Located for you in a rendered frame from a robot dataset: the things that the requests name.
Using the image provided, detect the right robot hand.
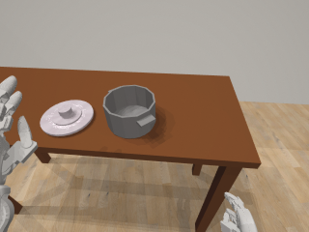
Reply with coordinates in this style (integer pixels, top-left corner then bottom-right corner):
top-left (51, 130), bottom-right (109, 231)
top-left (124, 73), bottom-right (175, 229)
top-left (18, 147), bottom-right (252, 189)
top-left (220, 191), bottom-right (258, 232)

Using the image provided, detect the robot left forearm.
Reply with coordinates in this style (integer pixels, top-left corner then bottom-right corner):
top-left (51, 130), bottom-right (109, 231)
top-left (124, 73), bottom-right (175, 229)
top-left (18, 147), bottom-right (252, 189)
top-left (0, 185), bottom-right (14, 232)

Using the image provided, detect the knob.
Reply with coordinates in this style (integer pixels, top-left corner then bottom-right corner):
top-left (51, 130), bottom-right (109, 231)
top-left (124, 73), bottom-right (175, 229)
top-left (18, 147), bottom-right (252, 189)
top-left (57, 104), bottom-right (72, 117)

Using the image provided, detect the left robot hand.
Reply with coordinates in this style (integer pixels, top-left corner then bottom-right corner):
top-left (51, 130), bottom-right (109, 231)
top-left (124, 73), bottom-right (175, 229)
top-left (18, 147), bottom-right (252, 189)
top-left (0, 75), bottom-right (39, 186)

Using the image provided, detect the pot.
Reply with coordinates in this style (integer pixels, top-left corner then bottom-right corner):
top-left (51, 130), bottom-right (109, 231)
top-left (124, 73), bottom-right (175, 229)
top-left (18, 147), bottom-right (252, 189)
top-left (102, 85), bottom-right (156, 139)

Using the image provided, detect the lid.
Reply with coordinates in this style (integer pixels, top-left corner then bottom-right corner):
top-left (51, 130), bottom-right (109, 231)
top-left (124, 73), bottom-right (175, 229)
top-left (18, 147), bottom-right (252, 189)
top-left (40, 100), bottom-right (94, 136)

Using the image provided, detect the table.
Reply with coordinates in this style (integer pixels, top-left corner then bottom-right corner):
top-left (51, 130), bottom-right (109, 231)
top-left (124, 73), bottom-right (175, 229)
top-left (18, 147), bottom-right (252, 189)
top-left (0, 67), bottom-right (261, 232)

